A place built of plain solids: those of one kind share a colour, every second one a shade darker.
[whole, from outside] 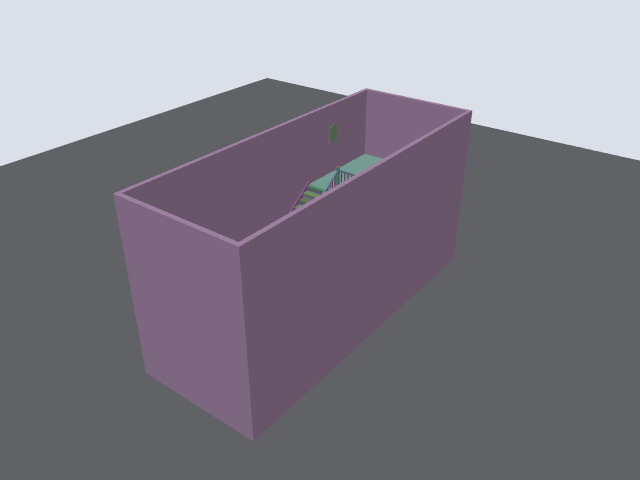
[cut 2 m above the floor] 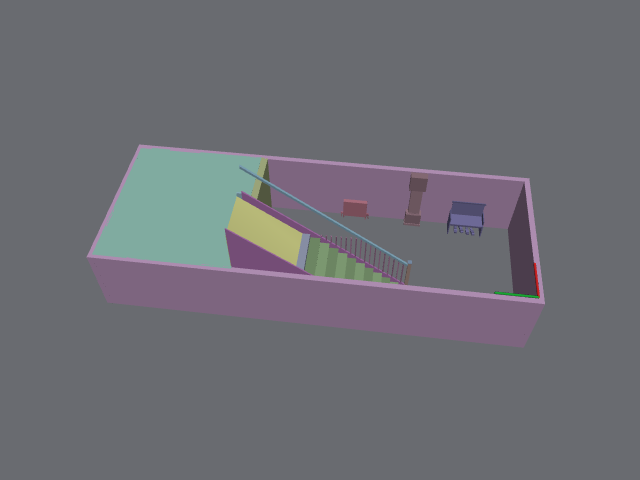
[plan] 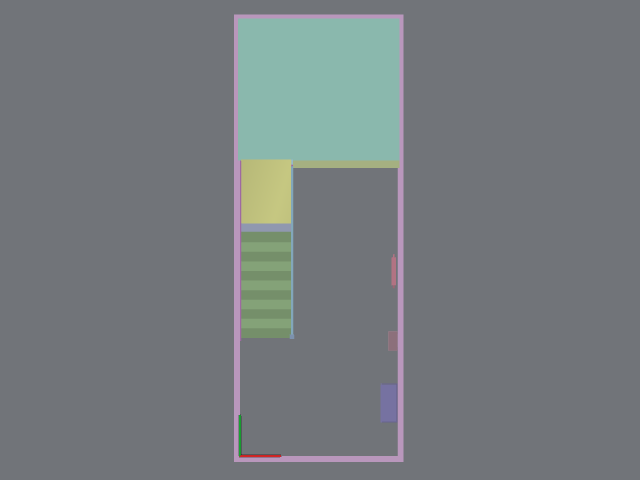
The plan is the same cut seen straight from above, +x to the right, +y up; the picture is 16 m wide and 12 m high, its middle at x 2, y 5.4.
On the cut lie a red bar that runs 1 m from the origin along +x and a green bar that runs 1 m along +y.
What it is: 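A villa's stair hall, a dwelling of no particular year; the hall below, the landing 3.29 m above it, and between them a joiner's timber flight of 19 risers of about 0.173 m on goings of about 0.239 m, 1.25 m clear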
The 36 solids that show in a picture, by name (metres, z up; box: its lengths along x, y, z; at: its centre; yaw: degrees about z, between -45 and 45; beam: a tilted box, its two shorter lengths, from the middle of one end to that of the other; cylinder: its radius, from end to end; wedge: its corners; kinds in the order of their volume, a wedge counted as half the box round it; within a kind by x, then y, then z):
{
 "upper_1": {"box": [4.04, 3.55, 3.34], "at": [1.97, 9.16, 1.62]},
 "wall_1": {"box": [0.15, 11.19, 5.84], "at": [-0.07, 5.45, 2.87]},
 "wall_2": {"box": [4.24, 0.15, 5.84], "at": [1.97, -0.07, 2.87]},
 "wall_3": {"box": [4.24, 0.15, 5.84], "at": [1.97, 10.96, 2.87]},
 "wall_4": {"box": [0.15, 11.19, 5.84], "at": [4.01, 5.45, 2.87]},
 "carriage_1": {"wedge": [[0.03, 3.01, -0.05], [0.03, 3.01, 0.0], [0.03, 7.41, -0.05], [0.03, 7.41, 3.18], [1.29, 3.01, -0.05], [1.29, 3.01, 0.0], [1.29, 7.41, -0.05], [1.29, 7.41, 3.18]]},
 "upper_edge_1": {"box": [2.67, 0.19, 3.34], "at": [2.66, 7.3, 1.62]},
 "string_1": {"wedge": [[0.0, 2.87, -0.05], [0.0, 2.87, 0.17], [0.0, 7.39, -0.05], [0.0, 7.39, 3.43], [0.03, 2.87, -0.05], [0.03, 2.87, 0.17], [0.03, 7.39, -0.05], [0.03, 7.39, 3.43]]},
 "string_2": {"wedge": [[1.28, 2.98, -0.05], [1.28, 2.98, 0.24], [1.28, 7.28, -0.05], [1.28, 7.28, 3.35], [1.32, 2.98, -0.05], [1.32, 2.98, 0.24], [1.32, 7.28, -0.05], [1.32, 7.28, 3.35]]},
 "rail_1": {"wedge": [[1.27, 3.02, 1.08], [1.27, 3.02, 1.16], [1.27, 7.24, 4.14], [1.27, 7.24, 4.21], [1.33, 3.02, 1.08], [1.33, 3.02, 1.16], [1.33, 7.24, 4.14], [1.33, 7.24, 4.21]]},
 "longcase_clock_1": {"box": [0.22, 0.46, 0.37], "at": [3.83, 2.87, 0.27]},
 "longcase_clock_2": {"box": [0.22, 0.47, 0.52], "at": [3.83, 2.87, 1.73]},
 "longcase_clock_3": {"box": [0.17, 0.33, 1.03], "at": [3.85, 2.87, 0.97]},
 "tread_1": {"wedge": [[0.02, 2.95, 0.17], [0.02, 2.96, 0.11], [0.02, 3.25, 0.11], [0.02, 3.25, 0.17], [1.29, 2.95, 0.17], [1.29, 2.96, 0.11], [1.29, 3.25, 0.11], [1.29, 3.25, 0.17]]},
 "tread_2": {"wedge": [[0.02, 3.19, 0.34], [0.02, 3.2, 0.29], [0.02, 3.49, 0.29], [0.02, 3.49, 0.34], [1.29, 3.19, 0.34], [1.29, 3.2, 0.29], [1.29, 3.49, 0.29], [1.29, 3.49, 0.34]]},
 "tread_3": {"wedge": [[0.02, 3.43, 0.51], [0.02, 3.44, 0.46], [0.02, 3.72, 0.46], [0.02, 3.72, 0.51], [1.29, 3.43, 0.51], [1.29, 3.44, 0.46], [1.29, 3.72, 0.46], [1.29, 3.72, 0.51]]},
 "tread_4": {"wedge": [[0.02, 3.67, 0.63], [0.02, 3.67, 0.69], [0.02, 3.96, 0.63], [0.02, 3.96, 0.69], [1.29, 3.67, 0.63], [1.29, 3.67, 0.69], [1.29, 3.96, 0.63], [1.29, 3.96, 0.69]]},
 "tread_5": {"wedge": [[0.02, 3.91, 0.8], [0.02, 3.91, 0.86], [0.02, 4.2, 0.8], [0.02, 4.2, 0.86], [1.29, 3.91, 0.8], [1.29, 3.91, 0.86], [1.29, 4.2, 0.8], [1.29, 4.2, 0.86]]},
 "tread_6": {"wedge": [[0.02, 4.15, 0.98], [0.02, 4.15, 1.03], [0.02, 4.44, 0.98], [0.02, 4.44, 1.03], [1.29, 4.15, 0.98], [1.29, 4.15, 1.03], [1.29, 4.44, 0.98], [1.29, 4.44, 1.03]]},
 "tread_7": {"wedge": [[0.02, 4.39, 1.15], [0.02, 4.39, 1.21], [0.02, 4.68, 1.15], [0.02, 4.68, 1.21], [1.29, 4.39, 1.15], [1.29, 4.39, 1.21], [1.29, 4.68, 1.15], [1.29, 4.68, 1.21]]},
 "tread_8": {"wedge": [[0.02, 4.63, 1.32], [0.02, 4.63, 1.38], [0.02, 4.92, 1.32], [0.02, 4.92, 1.38], [1.29, 4.63, 1.32], [1.29, 4.63, 1.38], [1.29, 4.92, 1.32], [1.29, 4.92, 1.38]]},
 "tread_9": {"wedge": [[0.02, 4.86, 1.55], [0.02, 4.87, 1.5], [0.02, 5.16, 1.5], [0.02, 5.16, 1.55], [1.29, 4.86, 1.55], [1.29, 4.87, 1.49], [1.29, 5.16, 1.49], [1.29, 5.16, 1.55]]},
 "tread_10": {"wedge": [[0.02, 5.1, 1.72], [0.02, 5.11, 1.67], [0.02, 5.4, 1.67], [0.02, 5.4, 1.72], [1.29, 5.1, 1.72], [1.29, 5.11, 1.67], [1.29, 5.4, 1.67], [1.29, 5.4, 1.72]]},
 "tread_11": {"wedge": [[0.02, 5.34, 1.9], [0.02, 5.35, 1.84], [0.02, 5.64, 1.84], [0.02, 5.64, 1.9], [1.29, 5.34, 1.9], [1.29, 5.35, 1.84], [1.29, 5.64, 1.84], [1.29, 5.64, 1.9]]},
 "tread_12": {"wedge": [[0.02, 6.78, 2.88], [0.02, 6.78, 2.93], [0.02, 7.07, 2.88], [0.02, 7.07, 2.93], [1.29, 6.78, 2.88], [1.29, 6.78, 2.93], [1.29, 7.07, 2.88], [1.29, 7.07, 2.93]]},
 "tread_13": {"wedge": [[0.02, 7.02, 3.05], [0.02, 7.02, 3.11], [0.02, 7.31, 3.05], [0.02, 7.31, 3.11], [1.29, 7.02, 3.05], [1.29, 7.02, 3.11], [1.29, 7.31, 3.05], [1.29, 7.31, 3.11]]},
 "radiator_1": {"box": [0.12, 0.71, 0.61], "at": [3.84, 4.62, 0.4]},
 "riser_1": {"wedge": [[0.02, 5.61, 1.87], [0.02, 5.61, 2.02], [0.02, 5.88, 1.95], [0.02, 5.88, 2.02], [1.29, 5.61, 1.87], [1.29, 5.61, 2.02], [1.29, 5.88, 1.95], [1.29, 5.88, 2.02]]},
 "riser_2": {"wedge": [[0.02, 7.28, 3.08], [0.02, 7.28, 3.24], [0.02, 7.41, 3.08], [0.02, 7.41, 3.24], [1.32, 7.28, 3.08], [1.32, 7.28, 3.24], [1.32, 7.41, 3.08], [1.32, 7.41, 3.24]]},
 "boot_bench_1": {"box": [0.42, 0.92, 0.028], "at": [3.72, 1.32, 0.45]},
 "boot_bench_2": {"box": [0.032, 0.98, 0.05], "at": [3.92, 1.32, 0.97]},
 "boot_bench_3": {"box": [0.02, 0.92, 0.85], "at": [3.93, 1.32, 0.53]},
 "newel_head_1": {"box": [0.1, 0.1, 1.36], "at": [1.3, 7.28, 3.63]},
 "newel_foot_1": {"box": [0.1, 0.1, 1.29], "at": [1.3, 2.98, 0.59]},
 "wall_mirror_1": {"box": [0.034, 0.46, 0.57], "at": [0.02, 8.77, 4.71]},
 "landing_nose_1": {"wedge": [[0.02, 7.25, 3.29], [0.02, 7.26, 3.23], [0.02, 7.41, 3.23], [0.02, 7.41, 3.29], [1.32, 7.25, 3.29], [1.32, 7.26, 3.23], [1.32, 7.41, 3.23], [1.32, 7.41, 3.29]]}
}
